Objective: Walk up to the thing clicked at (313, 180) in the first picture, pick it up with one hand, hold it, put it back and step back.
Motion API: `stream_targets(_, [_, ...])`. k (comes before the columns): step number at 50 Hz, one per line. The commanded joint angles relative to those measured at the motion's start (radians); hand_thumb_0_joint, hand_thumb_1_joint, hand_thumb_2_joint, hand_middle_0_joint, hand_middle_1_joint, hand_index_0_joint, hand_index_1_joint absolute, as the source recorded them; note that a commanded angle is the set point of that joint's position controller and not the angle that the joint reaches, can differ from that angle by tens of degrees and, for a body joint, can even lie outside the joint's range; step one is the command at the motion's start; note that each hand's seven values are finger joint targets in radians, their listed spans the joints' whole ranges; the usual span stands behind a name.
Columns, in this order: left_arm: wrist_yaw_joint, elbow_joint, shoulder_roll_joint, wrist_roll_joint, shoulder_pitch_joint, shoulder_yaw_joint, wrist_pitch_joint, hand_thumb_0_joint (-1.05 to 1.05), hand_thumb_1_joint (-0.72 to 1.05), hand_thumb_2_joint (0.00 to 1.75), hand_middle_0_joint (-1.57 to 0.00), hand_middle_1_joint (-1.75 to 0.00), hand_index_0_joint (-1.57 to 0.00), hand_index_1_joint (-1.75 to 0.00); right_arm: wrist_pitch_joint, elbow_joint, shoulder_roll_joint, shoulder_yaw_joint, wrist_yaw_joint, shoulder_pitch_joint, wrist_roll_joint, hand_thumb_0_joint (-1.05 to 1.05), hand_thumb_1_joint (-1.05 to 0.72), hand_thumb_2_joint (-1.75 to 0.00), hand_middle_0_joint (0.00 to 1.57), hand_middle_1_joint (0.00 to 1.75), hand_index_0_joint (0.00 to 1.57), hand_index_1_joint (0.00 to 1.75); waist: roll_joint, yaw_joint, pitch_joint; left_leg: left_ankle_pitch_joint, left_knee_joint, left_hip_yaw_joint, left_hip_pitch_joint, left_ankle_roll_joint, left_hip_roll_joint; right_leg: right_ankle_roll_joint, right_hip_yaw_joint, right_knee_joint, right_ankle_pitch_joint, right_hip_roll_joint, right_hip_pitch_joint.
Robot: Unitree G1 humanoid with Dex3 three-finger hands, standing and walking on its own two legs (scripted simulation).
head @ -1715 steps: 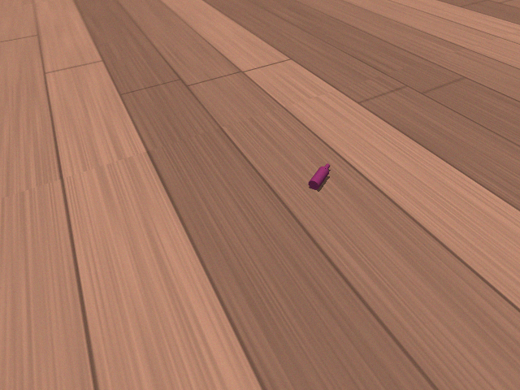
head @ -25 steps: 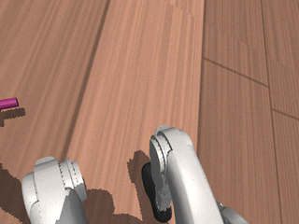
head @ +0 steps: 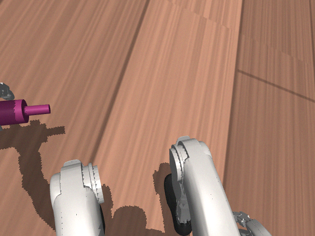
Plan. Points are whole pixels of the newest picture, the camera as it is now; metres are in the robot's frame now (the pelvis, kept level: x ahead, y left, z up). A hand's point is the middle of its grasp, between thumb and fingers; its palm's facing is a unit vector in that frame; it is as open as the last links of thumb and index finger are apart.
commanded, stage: settle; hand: left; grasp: from above
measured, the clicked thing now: (6, 112) +0.46 +0.33 -0.18
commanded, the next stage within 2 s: lift in 0.04 s
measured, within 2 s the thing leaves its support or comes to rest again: neither
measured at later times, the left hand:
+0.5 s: hand out of the picture +0.43 +0.34 -0.07, palm faces -0.44 -0.08 -0.89, open 8.7 cm
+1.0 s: hand out of the picture +0.37 +0.31 +0.12, palm faces -0.41 -0.11 -0.90, open 8.7 cm
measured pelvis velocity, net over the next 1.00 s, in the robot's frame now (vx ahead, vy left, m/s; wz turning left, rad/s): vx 0.01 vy -0.01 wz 0.10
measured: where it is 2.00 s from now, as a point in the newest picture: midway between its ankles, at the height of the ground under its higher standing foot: (140, 229)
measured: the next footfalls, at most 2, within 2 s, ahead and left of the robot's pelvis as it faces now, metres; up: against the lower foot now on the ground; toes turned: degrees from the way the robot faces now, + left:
none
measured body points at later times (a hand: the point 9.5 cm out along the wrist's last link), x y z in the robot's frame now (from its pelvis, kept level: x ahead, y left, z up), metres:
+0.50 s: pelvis +0.00 +0.00 +0.05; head +0.21 +0.08 +0.44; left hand +0.45 +0.35 -0.02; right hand +0.08 -0.27 -0.05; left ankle +0.08 +0.13 -0.29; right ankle +0.12 -0.16 -0.29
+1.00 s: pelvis +0.01 -0.01 +0.20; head +0.16 +0.04 +0.62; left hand +0.38 +0.31 +0.18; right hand +0.16 -0.26 +0.08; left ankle +0.07 +0.13 -0.29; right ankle +0.12 -0.16 -0.29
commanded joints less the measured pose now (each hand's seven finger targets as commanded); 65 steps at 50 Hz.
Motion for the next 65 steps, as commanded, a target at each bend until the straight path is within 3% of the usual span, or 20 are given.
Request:
stream_targets(1, [0.033,-0.178,0.314,-0.027,-0.340,0.046,0.005,0.00,0.92,0.57,-1.29,-0.40,-1.28,-0.41,0.008,-0.014,-0.260,-0.090,-0.026,0.195,0.004,0.00,-0.91,-0.90,0.20,0.30,0.20,0.30,0.345,-0.024,-0.655,0.106,-0.321,0.121,0.549,0.030,0.000,-0.092,-0.144,-0.211,0.134,0.025,0.266])
stream_targets(5, [0.029,-0.209,0.300,-0.029,-0.362,0.037,0.010,0.00,0.91,0.52,-1.30,-0.44,-1.31,-0.43,0.013,-0.013,-0.255,-0.095,-0.039,0.196,0.010,0.00,-0.94,-0.92,0.20,0.30,0.20,0.30,0.383,-0.013,-0.700,0.115,-0.348,0.113,0.589,0.025,0.000,-0.093,-0.141,-0.205,0.147,0.019,0.256])
stream_targets(6, [0.026,-0.189,0.299,-0.031,-0.337,0.046,0.016,0.00,0.86,0.52,-1.22,-0.36,-1.23,-0.36,0.014,-0.010,-0.259,-0.101,-0.040,0.205,0.013,0.00,-0.90,-0.90,0.20,0.30,0.20,0.30,0.381,-0.006,-0.688,0.124,-0.358,0.110,0.597,0.023,-0.002,-0.091,-0.141,-0.204,0.153,0.015,0.253])
stream_targets(10, [0.005,-0.238,0.301,-0.049,-0.333,0.050,0.035,0.00,0.80,0.49,-1.16,-0.37,-1.17,-0.36,0.020,-0.014,-0.256,-0.120,-0.047,0.214,0.024,0.00,-0.90,-0.90,0.20,0.30,0.20,0.30,0.393,0.006,-0.734,0.139,-0.387,0.118,0.634,0.024,-0.002,-0.095,-0.130,-0.226,0.169,0.011,0.279])
stream_targets(11, [-0.001,-0.261,0.304,-0.055,-0.334,0.058,0.042,0.00,0.84,0.45,-1.23,-0.42,-1.24,-0.40,0.021,-0.014,-0.253,-0.126,-0.048,0.217,0.028,0.00,-0.94,-0.91,0.20,0.30,0.20,0.30,0.390,0.013,-0.750,0.141,-0.394,0.120,0.646,0.024,-0.001,-0.096,-0.125,-0.233,0.170,0.010,0.285])
stream_targets(12, [-0.010,-0.254,0.272,-0.063,-0.314,0.038,0.050,0.00,0.89,0.49,-1.25,-0.41,-1.26,-0.40,0.022,-0.014,-0.244,-0.127,-0.047,0.224,0.031,0.00,-0.93,-0.91,0.20,0.30,0.20,0.30,0.380,0.005,-0.743,0.146,-0.396,0.126,0.646,0.026,-0.001,-0.096,-0.122,-0.245,0.176,0.010,0.301])
stream_targets(16, [-0.041,-0.351,0.282,-0.116,-0.290,0.063,0.070,0.00,0.90,0.53,-1.27,-0.42,-1.27,-0.41,0.030,-0.027,-0.240,-0.146,-0.054,0.230,0.046,0.00,-0.92,-0.91,0.20,0.30,0.20,0.30,0.360,0.027,-0.792,0.147,-0.429,0.137,0.660,0.032,-0.002,-0.096,-0.109,-0.290,0.176,0.007,0.360])
stream_targets(27, [-0.122,-0.559,0.224,-0.181,-0.136,0.056,0.100,0.00,0.88,0.53,-1.23,-0.43,-1.24,-0.42,0.062,-0.074,-0.211,-0.182,-0.087,0.204,0.089,0.00,-0.92,-0.91,0.20,0.30,0.20,0.30,0.322,0.072,-0.808,0.094,-0.592,0.101,0.779,0.033,0.010,-0.094,-0.091,-0.404,0.141,0.007,0.431])
stream_targets(30, [-0.144,-0.571,0.146,-0.212,-0.058,0.023,0.117,0.00,0.89,0.53,-1.23,-0.44,-1.24,-0.43,0.067,-0.079,-0.200,-0.183,-0.096,0.197,0.095,0.00,-0.92,-0.91,0.20,0.30,0.20,0.30,0.291,0.070,-0.768,0.103,-0.641,0.096,0.815,0.033,0.015,-0.089,-0.089,-0.452,0.148,0.006,0.466])
stream_targets(32, [-0.155,-0.655,0.145,-0.227,-0.059,0.014,0.124,0.00,0.89,0.55,-1.23,-0.46,-1.24,-0.45,0.070,-0.092,-0.195,-0.188,-0.106,0.194,0.102,0.00,-0.92,-0.91,0.20,0.30,0.20,0.30,0.299,0.082,-0.835,0.138,-0.665,0.103,0.871,0.034,0.015,-0.092,-0.083,-0.483,0.175,0.009,0.530])
stream_targets(39, [-0.177,-0.781,0.133,-0.278,0.046,0.025,0.157,0.00,0.88,0.54,-1.20,-0.44,-1.22,-0.43,0.078,-0.109,-0.178,-0.193,-0.149,0.151,0.124,0.00,-0.91,-0.90,0.20,0.30,0.20,0.30,0.284,0.111,-0.796,0.120,-0.816,0.090,1.012,0.027,0.029,-0.085,-0.073,-0.600,0.169,0.006,0.647])
stream_targets(42, [-0.181,-0.817,0.072,-0.299,0.096,-0.009,0.172,0.00,0.87,0.53,-1.19,-0.43,-1.21,-0.42,0.077,-0.108,-0.158,-0.187,-0.168,0.134,0.130,0.00,-0.90,-0.90,0.20,0.30,0.20,0.30,0.259,0.107,-0.753,0.114,-0.875,0.102,1.045,0.028,0.034,-0.080,-0.067,-0.668,0.169,0.008,0.719])
stream_targets(45, [-0.185,-0.871,0.077,-0.309,0.150,0.000,0.192,0.00,0.87,0.55,-1.20,-0.43,-1.21,-0.42,0.077,-0.106,-0.155,-0.189,-0.185,0.119,0.138,0.00,-0.90,-0.90,0.20,0.30,0.20,0.30,0.260,0.129,-0.779,0.166,-0.929,0.110,1.141,0.026,0.039,-0.078,-0.057,-0.729,0.196,0.009,0.795])
stream_targets(46, [-0.192,-0.885,0.033,-0.314,0.160,-0.032,0.197,0.00,0.87,0.55,-1.20,-0.44,-1.21,-0.43,0.076,-0.104,-0.144,-0.185,-0.189,0.114,0.138,0.00,-0.90,-0.90,0.20,0.30,0.20,0.30,0.248,0.121,-0.769,0.188,-0.946,0.112,1.165,0.026,0.042,-0.077,-0.057,-0.753,0.210,0.011,0.822])
stream_targets(49, [-0.196,-0.902,0.032,-0.326,0.231,-0.023,0.216,0.00,0.84,0.53,-1.17,-0.42,-1.18,-0.41,0.075,-0.104,-0.136,-0.179,-0.205,0.099,0.148,0.00,-0.90,-0.90,0.20,0.30,0.20,0.30,0.207,0.139,-0.708,0.163,-1.023,0.125,1.191,0.027,0.042,-0.076,-0.050,-0.837,0.196,0.014,0.925])
stream_targets(52, [-0.204,-0.897,-0.019,-0.339,0.255,-0.059,0.228,0.00,0.83,0.54,-1.17,-0.41,-1.18,-0.41,0.068,-0.104,-0.118,-0.171,-0.220,0.083,0.156,0.00,-0.90,-0.90,0.20,0.30,0.20,0.30,0.154,0.132,-0.621,0.096,-1.101,0.134,1.219,0.033,0.044,-0.071,-0.041,-0.934,0.150,0.018,1.009])
stream_targets(53, [-0.204,-0.888,-0.019,-0.347,0.286,-0.049,0.232,0.00,0.84,0.54,-1.18,-0.41,-1.19,-0.40,0.063,-0.106,-0.116,-0.171,-0.225,0.072,0.158,0.00,-0.90,-0.90,0.20,0.30,0.20,0.30,0.136,0.138,-0.594,0.085,-1.123,0.140,1.229,0.033,0.044,-0.070,-0.034,-0.970,0.136,0.018,1.039])
stream_targets(60, [-0.202,-0.861,-0.092,-0.341,0.296,-0.101,0.225,0.00,0.78,0.50,-1.12,-0.44,-1.14,-0.42,0.033,-0.085,-0.086,-0.161,-0.252,0.080,0.162,0.00,-0.90,-0.90,0.20,0.30,0.20,0.30,0.068,0.136,-0.513,0.165,-1.235,0.175,1.344,0.034,0.035,-0.073,0.008,-1.161,0.172,0.019,1.243])
stream_targets(62, [-0.181,-0.825,-0.088,-0.334,0.311,-0.083,0.225,0.00,0.78,0.50,-1.11,-0.45,-1.13,-0.43,0.024,-0.079,-0.088,-0.163,-0.254,0.080,0.163,0.00,-0.90,-0.90,0.20,0.30,0.20,0.30,0.077,0.154,-0.485,0.151,-1.292,0.161,1.387,0.028,0.040,-0.072,0.006,-1.191,0.163,0.021,1.271])
stream_targets(65, [-0.160,-0.801,-0.110,-0.300,0.299,-0.104,0.226,0.00,0.78,0.48,-1.10,-0.45,-1.13,-0.43,0.019,-0.070,-0.084,-0.164,-0.255,0.082,0.166,0.00,-0.90,-0.90,0.20,0.30,0.20,0.30,0.088,0.162,-0.477,0.184,-1.357,0.164,1.465,0.021,0.036,-0.076,0.010,-1.248,0.185,0.026,1.324])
